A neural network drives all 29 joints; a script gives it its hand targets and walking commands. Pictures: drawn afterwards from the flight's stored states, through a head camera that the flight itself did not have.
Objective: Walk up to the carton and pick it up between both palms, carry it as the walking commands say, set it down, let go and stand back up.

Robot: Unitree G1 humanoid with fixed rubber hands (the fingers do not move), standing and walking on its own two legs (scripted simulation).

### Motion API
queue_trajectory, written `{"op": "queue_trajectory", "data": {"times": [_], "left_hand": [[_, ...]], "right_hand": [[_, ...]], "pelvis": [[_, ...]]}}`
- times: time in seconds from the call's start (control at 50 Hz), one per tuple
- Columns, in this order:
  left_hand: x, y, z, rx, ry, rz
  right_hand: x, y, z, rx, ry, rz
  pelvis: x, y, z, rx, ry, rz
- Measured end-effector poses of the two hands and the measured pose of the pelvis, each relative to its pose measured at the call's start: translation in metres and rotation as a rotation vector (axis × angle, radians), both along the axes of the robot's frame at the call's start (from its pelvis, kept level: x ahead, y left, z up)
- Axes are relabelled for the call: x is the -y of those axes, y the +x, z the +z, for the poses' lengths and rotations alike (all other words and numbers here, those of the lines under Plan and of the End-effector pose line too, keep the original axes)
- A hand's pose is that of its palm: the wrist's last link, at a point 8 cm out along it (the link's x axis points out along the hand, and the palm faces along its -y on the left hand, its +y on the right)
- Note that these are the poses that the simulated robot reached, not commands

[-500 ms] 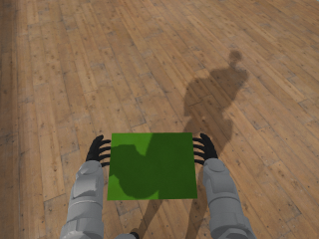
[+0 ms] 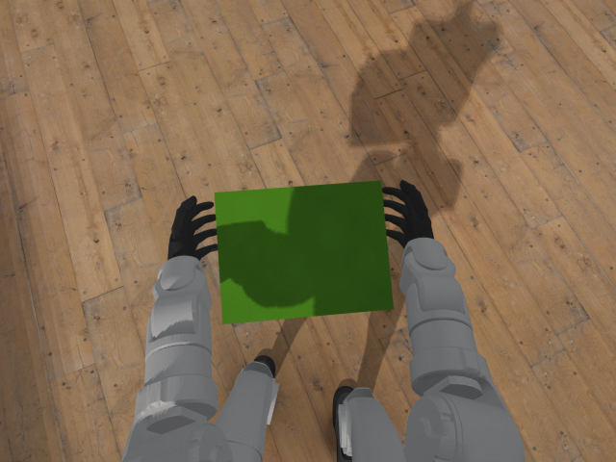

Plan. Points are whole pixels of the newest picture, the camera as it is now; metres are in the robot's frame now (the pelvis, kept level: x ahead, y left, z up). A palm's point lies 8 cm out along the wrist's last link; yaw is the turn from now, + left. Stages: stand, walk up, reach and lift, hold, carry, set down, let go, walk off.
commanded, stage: set down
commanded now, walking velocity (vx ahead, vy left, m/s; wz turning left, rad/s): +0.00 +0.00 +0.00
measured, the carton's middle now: (301, 251) +0.38 +0.06 -0.15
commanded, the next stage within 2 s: none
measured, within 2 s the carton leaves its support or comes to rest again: neither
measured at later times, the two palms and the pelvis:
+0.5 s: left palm (203, 254) +0.36 +0.21 -0.15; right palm (397, 235) +0.43 -0.09 -0.15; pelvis -0.01 -0.01 -0.08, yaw +0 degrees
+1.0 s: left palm (215, 256) +0.38 +0.21 -0.24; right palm (382, 237) +0.46 -0.08 -0.23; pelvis -0.03 -0.02 -0.15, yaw +0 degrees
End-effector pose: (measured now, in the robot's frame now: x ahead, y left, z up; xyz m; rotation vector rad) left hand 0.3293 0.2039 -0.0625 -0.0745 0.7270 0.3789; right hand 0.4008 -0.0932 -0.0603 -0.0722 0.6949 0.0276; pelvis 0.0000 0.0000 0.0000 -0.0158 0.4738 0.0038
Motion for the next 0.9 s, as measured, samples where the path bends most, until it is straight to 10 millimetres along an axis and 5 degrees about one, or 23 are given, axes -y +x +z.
{"op": "queue_trajectory", "data": {"times": [0.9], "left_hand": [[-0.006,0.044,-0.156,-0.005,0.012,0.019]], "right_hand": [[-0.009,0.053,-0.156,0.009,-0.014,0.018]], "pelvis": [[0.019,-0.021,-0.14,-0.304,0.013,-0.008]]}}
